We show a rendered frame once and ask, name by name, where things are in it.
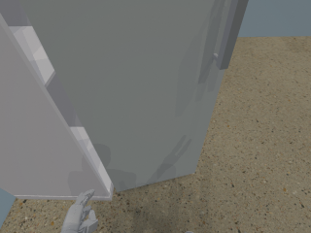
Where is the handle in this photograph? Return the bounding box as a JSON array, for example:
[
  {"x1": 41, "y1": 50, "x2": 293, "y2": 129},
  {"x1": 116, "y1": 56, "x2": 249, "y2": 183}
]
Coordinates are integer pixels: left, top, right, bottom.
[{"x1": 212, "y1": 0, "x2": 249, "y2": 70}]

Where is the left robot hand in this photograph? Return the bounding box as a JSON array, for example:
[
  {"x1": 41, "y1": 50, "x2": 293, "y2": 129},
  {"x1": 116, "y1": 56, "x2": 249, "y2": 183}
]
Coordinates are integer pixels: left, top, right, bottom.
[{"x1": 61, "y1": 189, "x2": 99, "y2": 233}]

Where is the fridge door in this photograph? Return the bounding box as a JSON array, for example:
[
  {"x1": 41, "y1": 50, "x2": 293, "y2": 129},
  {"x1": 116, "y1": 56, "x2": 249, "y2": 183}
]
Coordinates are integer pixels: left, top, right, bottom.
[{"x1": 19, "y1": 0, "x2": 231, "y2": 192}]

